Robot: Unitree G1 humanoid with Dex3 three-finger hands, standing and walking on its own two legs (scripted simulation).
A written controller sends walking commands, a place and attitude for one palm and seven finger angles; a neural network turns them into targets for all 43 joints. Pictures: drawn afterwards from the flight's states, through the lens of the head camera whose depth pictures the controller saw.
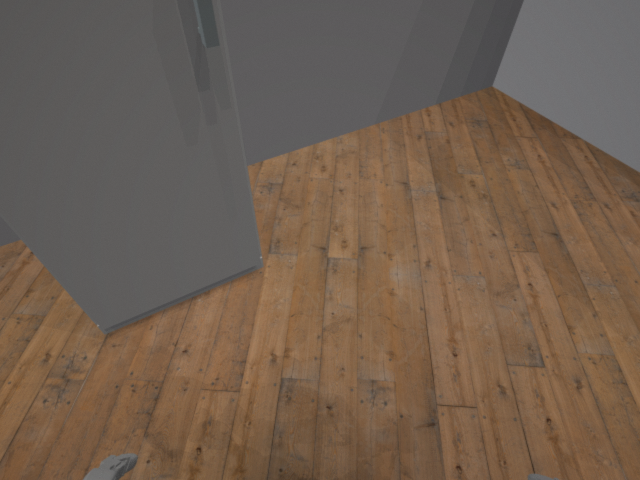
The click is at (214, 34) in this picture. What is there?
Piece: fridge door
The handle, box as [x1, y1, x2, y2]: [193, 0, 219, 47]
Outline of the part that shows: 193,0 199,26 198,31 201,35 203,44 206,47 219,45 211,0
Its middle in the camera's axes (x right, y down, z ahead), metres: -0.23 -0.49 +0.68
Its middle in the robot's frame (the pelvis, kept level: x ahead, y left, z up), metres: +0.87 +0.29 +0.28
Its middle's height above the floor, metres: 1.05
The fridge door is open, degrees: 0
